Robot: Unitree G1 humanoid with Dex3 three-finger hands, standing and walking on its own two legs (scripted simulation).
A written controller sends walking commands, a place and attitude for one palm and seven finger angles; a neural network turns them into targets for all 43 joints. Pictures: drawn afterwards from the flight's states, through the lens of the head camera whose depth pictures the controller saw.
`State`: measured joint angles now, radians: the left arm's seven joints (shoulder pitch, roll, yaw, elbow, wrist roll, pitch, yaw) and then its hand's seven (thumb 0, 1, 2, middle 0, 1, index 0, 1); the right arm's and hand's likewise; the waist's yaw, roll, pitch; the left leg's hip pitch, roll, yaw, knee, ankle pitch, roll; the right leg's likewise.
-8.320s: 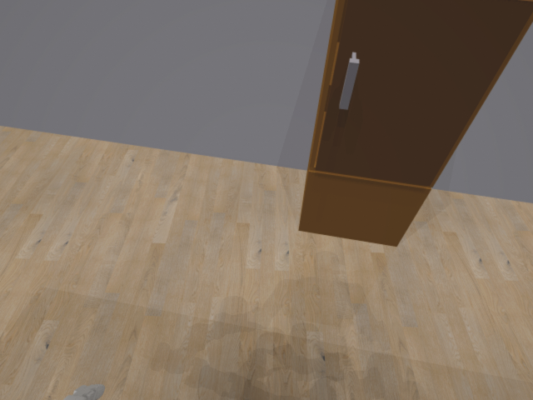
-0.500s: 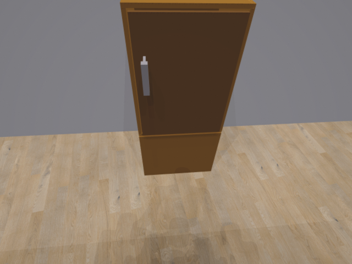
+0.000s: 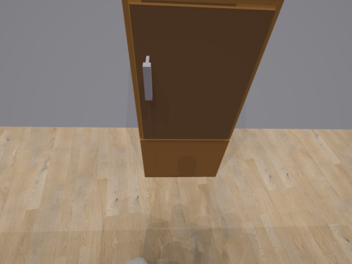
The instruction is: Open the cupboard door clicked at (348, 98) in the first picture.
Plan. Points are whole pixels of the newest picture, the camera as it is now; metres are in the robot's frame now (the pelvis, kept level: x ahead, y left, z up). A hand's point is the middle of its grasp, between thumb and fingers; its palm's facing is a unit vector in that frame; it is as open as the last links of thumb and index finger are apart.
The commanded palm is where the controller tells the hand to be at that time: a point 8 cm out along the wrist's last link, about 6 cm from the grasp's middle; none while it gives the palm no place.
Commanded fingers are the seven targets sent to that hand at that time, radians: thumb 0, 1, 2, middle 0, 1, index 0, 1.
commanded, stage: take the last steps up to it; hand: left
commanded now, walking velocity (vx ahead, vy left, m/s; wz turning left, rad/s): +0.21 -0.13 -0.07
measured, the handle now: (148, 78) +0.67 +0.16 +0.03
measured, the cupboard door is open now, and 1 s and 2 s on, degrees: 0 0 0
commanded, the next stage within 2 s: come to a stop and stand still in 0.24 s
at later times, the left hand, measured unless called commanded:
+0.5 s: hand (137, 221) +0.25 +0.13 -0.16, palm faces -0.06 -0.97 -0.25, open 7.3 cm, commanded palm none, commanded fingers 0.00 0.90 0.90 -0.20 -0.30 -0.20 -0.30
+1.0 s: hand (108, 260) +0.15 +0.19 -0.17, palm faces +0.04 -0.98 -0.21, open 7.3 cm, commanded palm none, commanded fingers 0.00 0.90 0.90 -0.20 -0.30 -0.20 -0.30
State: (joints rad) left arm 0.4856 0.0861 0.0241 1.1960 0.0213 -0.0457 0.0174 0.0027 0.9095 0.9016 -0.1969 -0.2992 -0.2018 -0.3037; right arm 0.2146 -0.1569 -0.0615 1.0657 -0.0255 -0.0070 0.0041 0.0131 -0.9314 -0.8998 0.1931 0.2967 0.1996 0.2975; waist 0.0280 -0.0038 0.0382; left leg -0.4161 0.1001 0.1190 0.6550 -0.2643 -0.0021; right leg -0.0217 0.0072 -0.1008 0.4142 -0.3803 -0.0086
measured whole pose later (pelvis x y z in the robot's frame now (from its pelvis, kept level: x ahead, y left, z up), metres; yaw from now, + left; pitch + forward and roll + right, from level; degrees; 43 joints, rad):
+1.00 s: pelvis +0.12 -0.01 +0.01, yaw -2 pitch +0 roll -1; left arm 0.23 0.22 0.06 1.03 0.02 0.06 0.02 0.00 0.91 0.90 -0.20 -0.30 -0.20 -0.30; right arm 0.21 -0.15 -0.03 0.99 -0.02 0.02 -0.02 0.01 -0.92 -0.90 0.20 0.30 0.20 0.30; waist 0.02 -0.05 0.04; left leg -0.23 -0.01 0.06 0.49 -0.26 0.05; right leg -0.43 -0.03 0.00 0.91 -0.40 0.03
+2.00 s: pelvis +0.11 -0.01 +0.00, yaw -3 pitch +0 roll +0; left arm 0.43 0.18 0.03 0.53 -0.06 0.06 0.09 0.01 0.90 0.90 -0.20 -0.30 -0.20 -0.31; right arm 0.29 -0.19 0.01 0.94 0.03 -0.12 -0.04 0.01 -0.91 -0.90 0.20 0.30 0.20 0.30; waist 0.00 -0.03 0.02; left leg -0.25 -0.02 0.10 0.50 -0.26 0.05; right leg -0.21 -0.03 -0.02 0.53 -0.31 -0.01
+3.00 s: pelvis +0.09 -0.02 -0.05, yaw -1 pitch +12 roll -2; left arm 0.24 0.27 0.32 0.18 -0.35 -0.42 -0.29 0.00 -0.16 0.45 -0.27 -0.98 -0.28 -0.99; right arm 0.26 -0.27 -0.01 0.61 0.03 -0.21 -0.07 0.02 -0.91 -0.90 0.20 0.30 0.20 0.30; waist 0.00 0.01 -0.10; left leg -0.75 0.03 0.02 0.97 -0.42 0.02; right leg -0.66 0.01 -0.09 0.93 -0.48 -0.02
